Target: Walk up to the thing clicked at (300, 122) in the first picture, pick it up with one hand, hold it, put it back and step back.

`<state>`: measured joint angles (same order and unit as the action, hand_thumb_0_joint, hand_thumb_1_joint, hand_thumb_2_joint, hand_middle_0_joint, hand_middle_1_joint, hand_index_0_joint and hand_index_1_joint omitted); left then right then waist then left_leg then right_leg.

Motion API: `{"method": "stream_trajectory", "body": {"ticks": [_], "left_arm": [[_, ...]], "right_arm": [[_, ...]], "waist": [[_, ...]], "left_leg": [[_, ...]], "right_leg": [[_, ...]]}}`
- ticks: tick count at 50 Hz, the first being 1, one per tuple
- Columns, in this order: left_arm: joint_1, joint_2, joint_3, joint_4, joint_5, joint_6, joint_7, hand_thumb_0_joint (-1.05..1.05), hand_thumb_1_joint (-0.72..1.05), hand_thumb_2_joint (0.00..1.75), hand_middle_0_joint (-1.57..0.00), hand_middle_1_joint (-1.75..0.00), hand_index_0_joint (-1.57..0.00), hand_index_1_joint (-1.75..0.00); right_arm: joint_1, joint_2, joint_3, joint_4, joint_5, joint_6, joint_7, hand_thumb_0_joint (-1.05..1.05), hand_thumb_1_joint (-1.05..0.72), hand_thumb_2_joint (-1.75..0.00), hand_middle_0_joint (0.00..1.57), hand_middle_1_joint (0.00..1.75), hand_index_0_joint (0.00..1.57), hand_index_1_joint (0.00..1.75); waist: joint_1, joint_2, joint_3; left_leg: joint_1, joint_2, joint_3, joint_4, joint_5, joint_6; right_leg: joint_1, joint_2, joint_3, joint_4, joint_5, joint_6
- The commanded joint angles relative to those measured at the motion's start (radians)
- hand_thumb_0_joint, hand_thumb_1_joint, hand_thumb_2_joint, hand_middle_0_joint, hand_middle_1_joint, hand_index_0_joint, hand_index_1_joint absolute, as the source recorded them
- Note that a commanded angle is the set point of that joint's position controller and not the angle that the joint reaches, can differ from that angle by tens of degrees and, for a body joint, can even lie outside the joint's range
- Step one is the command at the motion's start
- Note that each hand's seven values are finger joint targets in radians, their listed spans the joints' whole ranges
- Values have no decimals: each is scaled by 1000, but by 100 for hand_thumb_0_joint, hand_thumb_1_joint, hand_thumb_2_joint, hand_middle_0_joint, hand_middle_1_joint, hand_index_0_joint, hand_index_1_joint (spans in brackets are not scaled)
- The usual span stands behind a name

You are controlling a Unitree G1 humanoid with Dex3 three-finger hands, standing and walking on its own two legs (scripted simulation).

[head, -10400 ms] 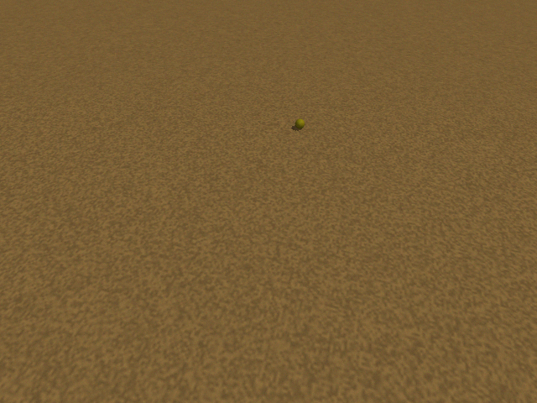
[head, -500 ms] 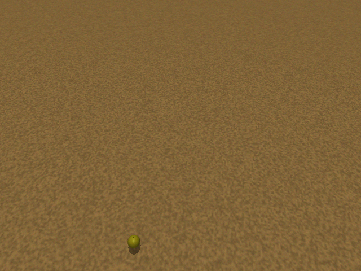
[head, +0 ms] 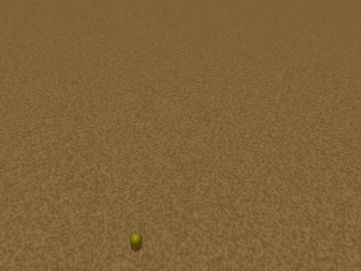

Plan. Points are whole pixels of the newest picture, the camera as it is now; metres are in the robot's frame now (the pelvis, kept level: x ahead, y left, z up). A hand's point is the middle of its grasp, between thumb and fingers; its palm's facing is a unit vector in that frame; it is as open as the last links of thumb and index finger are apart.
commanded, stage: walk up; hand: left
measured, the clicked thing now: (135, 238) +0.44 +0.22 -0.75
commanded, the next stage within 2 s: stand in 0.66 s
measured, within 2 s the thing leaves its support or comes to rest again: neither
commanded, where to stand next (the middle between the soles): +0.05 -0.02 m, yaw +0 degrees
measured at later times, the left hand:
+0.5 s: hand out of the picture +0.06 +0.26 -0.16, palm faces +0.04 -0.95 -0.31, open 7.4 cm
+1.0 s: hand out of the picture +0.06 +0.26 -0.15, palm faces +0.00 -0.94 -0.33, open 7.4 cm
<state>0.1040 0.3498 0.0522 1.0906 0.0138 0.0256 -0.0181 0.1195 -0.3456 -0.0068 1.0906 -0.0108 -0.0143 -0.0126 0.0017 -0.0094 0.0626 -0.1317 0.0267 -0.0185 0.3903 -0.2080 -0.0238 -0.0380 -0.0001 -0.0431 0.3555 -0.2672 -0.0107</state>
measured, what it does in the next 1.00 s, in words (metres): stands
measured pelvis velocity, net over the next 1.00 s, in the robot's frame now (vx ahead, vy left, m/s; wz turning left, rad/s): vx -0.02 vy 0.01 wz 0.00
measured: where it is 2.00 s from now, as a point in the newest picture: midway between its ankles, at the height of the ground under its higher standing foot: outside the picture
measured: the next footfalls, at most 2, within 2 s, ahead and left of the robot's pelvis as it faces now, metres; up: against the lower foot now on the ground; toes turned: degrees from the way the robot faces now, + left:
none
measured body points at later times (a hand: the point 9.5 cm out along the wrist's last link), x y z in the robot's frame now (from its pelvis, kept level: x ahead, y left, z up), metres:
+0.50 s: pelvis -0.01 +0.00 +0.00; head +0.00 +0.01 +0.45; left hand +0.05 +0.31 -0.14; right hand +0.07 -0.30 -0.13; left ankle +0.00 +0.14 -0.74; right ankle -0.04 -0.11 -0.74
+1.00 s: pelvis -0.02 +0.01 +0.00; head +0.00 +0.01 +0.45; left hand +0.06 +0.31 -0.13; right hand +0.07 -0.29 -0.13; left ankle +0.00 +0.14 -0.74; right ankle -0.04 -0.11 -0.74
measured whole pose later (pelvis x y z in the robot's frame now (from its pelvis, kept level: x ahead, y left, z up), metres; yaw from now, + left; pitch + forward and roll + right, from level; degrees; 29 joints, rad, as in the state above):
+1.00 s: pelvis -0.02 +0.01 +0.00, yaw +0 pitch -3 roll +0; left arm 0.11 0.34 0.02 1.12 0.01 0.00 -0.01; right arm 0.10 -0.34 0.01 1.10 -0.01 -0.01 0.00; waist 0.00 0.01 0.06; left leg -0.14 0.02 -0.02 0.34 -0.16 -0.01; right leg -0.04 -0.01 -0.04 0.30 -0.21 0.01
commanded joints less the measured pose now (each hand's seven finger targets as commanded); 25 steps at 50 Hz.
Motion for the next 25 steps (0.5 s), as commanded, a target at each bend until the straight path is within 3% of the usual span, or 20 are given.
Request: {"method": "stream_trajectory", "body": {"ticks": [1,13,25], "left_arm": [[-43,214,40,-67,2,-26,14,0,90,90,-20,-30,-20,-30],[-24,207,38,-58,5,-26,7,0,90,90,-20,-30,-20,-30],[-20,209,38,-56,3,-27,11,0,90,90,-20,-30,-20,-30]], "right_arm": [[-35,-213,-42,-66,-7,-25,-13,0,-90,-90,20,30,20,30],[-20,-217,-43,-50,-8,-32,-14,0,-90,-90,20,30,20,30],[-11,-220,-45,-52,-5,-31,-15,0,-90,-90,20,30,20,30]], "waist": [[6,-5,-67],[7,25,-59],[2,18,-73]], "left_leg": [[12,74,-57,-41,202,61],[-23,87,-89,-80,137,66],[-11,79,-85,-54,205,62]], "right_leg": [[-19,-115,86,-75,174,-28],[-15,-111,86,-76,107,-27],[-18,-113,75,-68,162,-26]]}}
